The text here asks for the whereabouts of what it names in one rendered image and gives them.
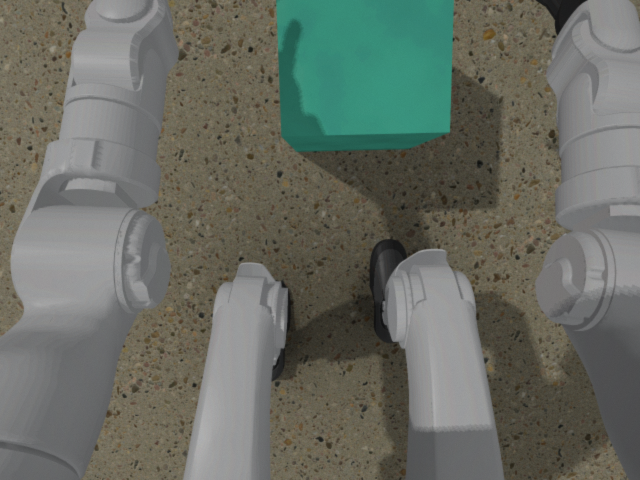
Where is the right robot thigh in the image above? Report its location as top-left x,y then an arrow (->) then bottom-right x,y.
387,264 -> 504,480

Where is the robot left upper arm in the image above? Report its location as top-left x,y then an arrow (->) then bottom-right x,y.
0,204 -> 171,480

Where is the left robot forearm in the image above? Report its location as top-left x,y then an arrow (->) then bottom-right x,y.
11,0 -> 179,301

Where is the robot right foot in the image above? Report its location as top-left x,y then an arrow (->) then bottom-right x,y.
370,239 -> 407,343

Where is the right robot forearm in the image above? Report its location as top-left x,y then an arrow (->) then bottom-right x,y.
546,0 -> 640,233

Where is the robot right hand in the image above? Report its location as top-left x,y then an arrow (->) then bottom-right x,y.
536,0 -> 587,36

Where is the robot right upper arm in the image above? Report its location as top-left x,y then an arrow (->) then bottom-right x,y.
535,227 -> 640,480

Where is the carton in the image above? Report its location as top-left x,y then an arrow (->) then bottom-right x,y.
276,0 -> 454,152

